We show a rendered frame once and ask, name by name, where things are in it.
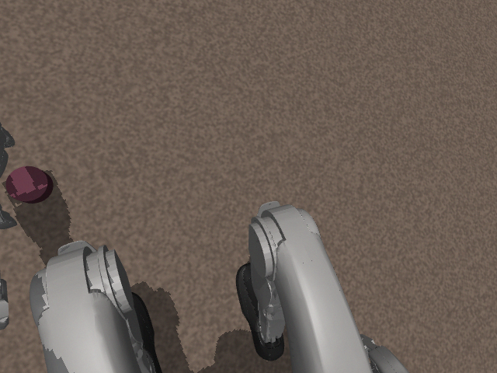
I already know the right robot foot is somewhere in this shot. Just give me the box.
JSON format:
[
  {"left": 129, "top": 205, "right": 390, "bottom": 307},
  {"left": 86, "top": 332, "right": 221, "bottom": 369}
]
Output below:
[{"left": 236, "top": 263, "right": 284, "bottom": 361}]

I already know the left robot hand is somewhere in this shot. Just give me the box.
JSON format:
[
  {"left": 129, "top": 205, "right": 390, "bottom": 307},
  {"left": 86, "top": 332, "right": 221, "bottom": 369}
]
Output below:
[{"left": 0, "top": 123, "right": 17, "bottom": 229}]

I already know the right robot hand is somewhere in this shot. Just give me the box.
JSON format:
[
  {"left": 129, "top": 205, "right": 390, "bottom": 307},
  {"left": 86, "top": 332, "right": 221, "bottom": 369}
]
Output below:
[{"left": 360, "top": 334, "right": 409, "bottom": 373}]

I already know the tin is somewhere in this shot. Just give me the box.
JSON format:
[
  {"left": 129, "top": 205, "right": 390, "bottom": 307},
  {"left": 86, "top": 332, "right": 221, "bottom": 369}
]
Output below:
[{"left": 5, "top": 166, "right": 54, "bottom": 204}]

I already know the left robot foot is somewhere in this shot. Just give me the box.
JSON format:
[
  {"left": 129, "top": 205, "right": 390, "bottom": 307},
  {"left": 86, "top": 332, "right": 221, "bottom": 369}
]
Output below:
[{"left": 132, "top": 292, "right": 162, "bottom": 373}]

